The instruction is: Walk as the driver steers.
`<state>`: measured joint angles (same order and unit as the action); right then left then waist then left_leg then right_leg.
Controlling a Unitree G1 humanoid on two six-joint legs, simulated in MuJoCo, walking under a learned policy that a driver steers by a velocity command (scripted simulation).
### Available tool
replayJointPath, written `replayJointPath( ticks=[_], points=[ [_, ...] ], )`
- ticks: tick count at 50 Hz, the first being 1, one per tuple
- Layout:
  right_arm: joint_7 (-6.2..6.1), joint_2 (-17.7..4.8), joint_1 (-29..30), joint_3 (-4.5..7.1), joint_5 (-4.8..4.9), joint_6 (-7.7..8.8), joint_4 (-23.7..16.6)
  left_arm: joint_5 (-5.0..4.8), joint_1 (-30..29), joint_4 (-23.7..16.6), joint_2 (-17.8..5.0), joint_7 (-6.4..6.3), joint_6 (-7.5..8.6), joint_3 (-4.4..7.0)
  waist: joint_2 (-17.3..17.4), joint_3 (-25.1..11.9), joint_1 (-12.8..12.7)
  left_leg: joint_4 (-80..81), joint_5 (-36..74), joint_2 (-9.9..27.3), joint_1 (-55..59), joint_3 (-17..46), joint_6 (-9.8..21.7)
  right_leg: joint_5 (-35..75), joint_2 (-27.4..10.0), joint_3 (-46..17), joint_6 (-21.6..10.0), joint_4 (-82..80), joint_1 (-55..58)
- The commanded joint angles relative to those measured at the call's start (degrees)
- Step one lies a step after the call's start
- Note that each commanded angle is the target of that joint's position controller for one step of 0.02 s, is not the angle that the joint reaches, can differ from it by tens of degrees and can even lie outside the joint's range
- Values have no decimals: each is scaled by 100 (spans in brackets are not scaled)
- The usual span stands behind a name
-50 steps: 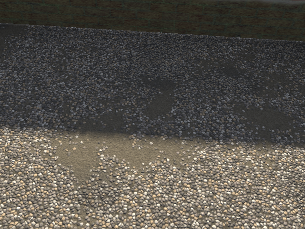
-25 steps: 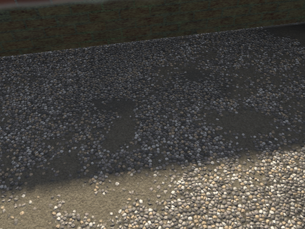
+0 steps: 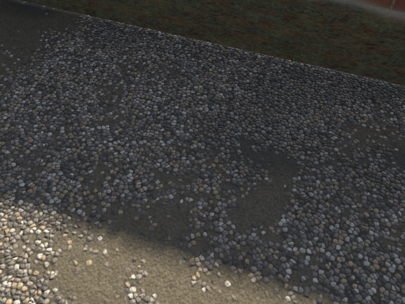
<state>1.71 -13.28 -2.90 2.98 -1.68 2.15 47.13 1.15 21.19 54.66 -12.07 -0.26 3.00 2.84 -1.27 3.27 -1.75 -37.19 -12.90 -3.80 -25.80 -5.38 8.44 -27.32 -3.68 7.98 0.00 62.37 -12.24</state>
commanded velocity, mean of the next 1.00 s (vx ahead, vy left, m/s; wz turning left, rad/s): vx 0.09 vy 0.00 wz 0.20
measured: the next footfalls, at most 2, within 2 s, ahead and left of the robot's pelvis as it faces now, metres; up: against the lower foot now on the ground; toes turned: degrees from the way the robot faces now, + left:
right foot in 0.56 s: +0.28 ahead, -0.09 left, +0.00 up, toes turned +22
left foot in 1.02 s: +0.16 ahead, +0.07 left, +0.00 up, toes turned +1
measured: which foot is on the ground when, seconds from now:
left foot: down 0.00-0.56, up 0.58-1.00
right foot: up 0.00-0.54, down 0.56-1.00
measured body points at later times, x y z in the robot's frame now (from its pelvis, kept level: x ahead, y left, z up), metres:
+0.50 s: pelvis +0.14 -0.02 +0.02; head +0.18 -0.01 +0.47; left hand +0.24 +0.27 -0.08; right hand +0.25 -0.29 -0.10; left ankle +0.08 +0.04 -0.72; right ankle +0.24 -0.12 -0.69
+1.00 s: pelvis +0.14 -0.03 +0.02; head +0.18 -0.02 +0.47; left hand +0.17 +0.26 -0.10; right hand +0.30 -0.28 -0.10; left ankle +0.11 +0.07 -0.71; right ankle +0.24 -0.11 -0.72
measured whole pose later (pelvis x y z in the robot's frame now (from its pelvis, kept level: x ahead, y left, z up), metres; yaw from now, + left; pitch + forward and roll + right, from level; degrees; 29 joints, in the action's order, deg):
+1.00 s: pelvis +0.14 -0.03 +0.02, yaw +8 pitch +1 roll +1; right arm -2.7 -15.8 -9.1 1.6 0.1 -1.6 46.6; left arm 0.9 14.3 46.5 -16.8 0.5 -3.7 4.5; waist -1.2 4.1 -1.8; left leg -31.5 -22.6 -4.9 -13.1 4.6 0.9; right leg -3.6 7.4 -12.9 -1.5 22.9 -18.9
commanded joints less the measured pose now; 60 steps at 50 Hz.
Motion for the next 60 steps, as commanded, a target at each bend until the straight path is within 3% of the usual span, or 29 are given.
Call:
replayJointPath(
  ticks=[1,2,3,4,7,14,20,23,26,27,28,29,30,31,32,34,36,39,45,48,50,51,52,53,54,55,57,60],
  points=[
    [-202,-1081,-1484,299,94,-62,170,-78,-438,-812,-673,-13,167,107,261,-617,522,1707,3239,2139,3121,2997,1251,422,-48,-808,-52,1493,-3077],
    [-214,-926,-1202,260,126,-40,127,-45,-309,-758,-619,-52,100,111,145,-379,249,1680,4162,1817,2478,2402,1015,450,-149,-855,-28,1082,-2639],
    [-209,-755,-1010,208,182,-19,93,57,-157,-753,-607,-73,-28,113,201,-373,40,1724,4466,1550,2030,2054,857,487,-181,-887,15,796,-2208],
    [-194,-665,-906,169,186,20,51,95,-78,-733,-586,-80,-150,124,248,-449,-63,1744,4722,1389,1840,1853,764,530,-137,-877,63,623,-1953],
    [-197,-914,-1130,232,180,58,32,73,-251,-875,-498,-64,-305,120,277,-695,-94,1709,5354,1181,1863,1658,670,960,18,-828,179,157,-2016],
    [-287,-985,-1737,281,161,-101,-60,39,-1287,-1301,-667,-74,-387,126,477,-701,272,1585,4524,1106,2180,2162,371,1625,90,-1005,264,-612,-2492],
    [-338,-1045,-2016,315,72,-211,-174,-29,-1795,-1522,-775,-118,-350,72,575,-454,466,1270,4522,1220,2602,2809,481,1223,327,-1173,130,-1316,-2525],
    [-342,-1141,-1925,339,47,-266,-265,-96,-1793,-1588,-860,-156,-300,42,655,-402,451,1055,4614,1190,2566,3143,467,907,489,-1259,35,-1859,-2065],
    [-351,-1032,-1534,281,93,-278,-341,-99,-1131,-1376,-843,-195,-253,14,654,-463,147,750,4255,936,2147,2910,73,1344,559,-1018,-126,-3243,-688],
    [-356,-949,-1400,233,186,-246,-370,-41,-867,-1299,-799,-215,-203,4,542,-549,-27,461,3887,712,1773,2797,-176,2362,447,-1077,-233,-4062,191],
    [-359,-645,-1638,121,211,-189,-431,13,-779,-1340,-1021,-257,-159,19,-230,-968,70,-284,2268,306,1399,2360,-469,4106,-549,-2125,-533,-4218,1076],
    [-401,-502,-2310,115,195,-250,-304,-21,-956,-1462,-1231,-243,-207,-20,-1133,-1172,362,-1183,-2080,-688,838,1703,-643,6899,-1817,-3481,-1405,-3962,1366],
    [-427,-806,-2407,168,68,-364,-146,-80,-708,-1310,-1004,-196,-238,-94,-899,-1278,326,-1577,-2655,-510,938,1608,-664,6479,-2003,-3935,-1880,-4126,833],
    [-416,-805,-2146,145,28,-431,-41,-80,-968,-1300,-707,-147,-230,-189,-479,-794,406,-1636,-2286,-275,935,1572,-720,5400,-1589,-3552,-1728,-4271,461],
    [-395,-779,-1818,123,18,-475,-56,-62,-1207,-1309,-679,-109,-261,-201,-413,-522,427,-1442,-1981,-132,899,1374,-797,4496,-1135,-3129,-1401,-4373,242],
    [-344,-861,-1526,122,51,-536,-114,-34,-1177,-1283,-1124,-94,-341,-44,-818,-368,402,-1331,-1652,-110,733,1052,-934,3992,-618,-2849,-1065,-4449,286],
    [-328,-832,-1397,87,98,-543,-104,-75,-920,-1211,-1309,-64,-382,67,-689,-510,319,-1375,-1582,-168,587,921,-1016,3925,-510,-2868,-1034,-4424,519],
    [-352,-777,-1022,57,111,-535,-195,-91,-715,-1151,-1336,-30,-414,168,-651,-577,200,-1310,-1531,-101,311,931,-1049,3033,-475,-3124,-1117,-4543,662],
    [-410,-674,-788,-15,155,-421,-285,-1,-677,-1146,-1309,30,-519,313,-753,-635,95,-619,-1411,-121,679,923,-919,1820,-368,-3575,-1145,-4771,201],
    [-451,-697,-1134,-27,204,-338,-223,-9,-912,-1197,-1330,86,-607,367,-841,-633,244,332,-1145,-228,1408,903,-754,1359,-219,-3772,-914,-4845,-275],
    [-523,-734,-1577,-10,173,-287,-79,-58,-1110,-1263,-1285,77,-658,374,-724,-493,488,1773,-422,-183,2281,849,-601,557,143,-3648,-476,-4712,-953],
    [-584,-1145,-1527,80,102,-263,-124,-109,-969,-1312,-1085,61,-641,329,0,-395,368,2488,-1038,631,2529,1711,-438,-155,609,-3205,-144,-3996,-1500],
    [-591,-1702,-1115,176,34,-261,-355,-186,-813,-1411,-833,40,-600,297,1363,-419,227,3032,-1654,2217,2240,3475,89,-253,1522,-1840,39,-2339,-2012],
    [-542,-1576,-687,160,-56,-270,-405,35,-903,-1286,-1303,-9,-583,395,826,-66,159,2922,-1067,2514,1155,3270,443,-211,1118,-1552,61,-1112,-1887],
    [-504,-1133,-454,50,-39,-236,-484,56,-777,-1183,-1346,22,-592,426,563,-25,-50,2726,-311,2205,789,2823,439,55,983,-1556,13,-445,-1496],
    [-475,-858,-236,-23,4,-209,-524,74,-556,-1052,-1256,59,-623,417,517,19,-212,2574,242,1814,803,2211,280,348,961,-1509,4,32,-1486],
    [-481,-775,-254,-57,44,-183,-614,82,-365,-928,-1198,130,-707,400,816,-86,-181,2305,1170,1485,1267,1555,178,532,917,-1323,71,623,-1748],
    [-475,-901,-933,-14,51,-192,-456,36,-763,-1074,-1093,201,-761,325,826,-136,167,1990,2174,1577,2175,1347,292,450,750,-1160,261,210,-2164]
  ],
)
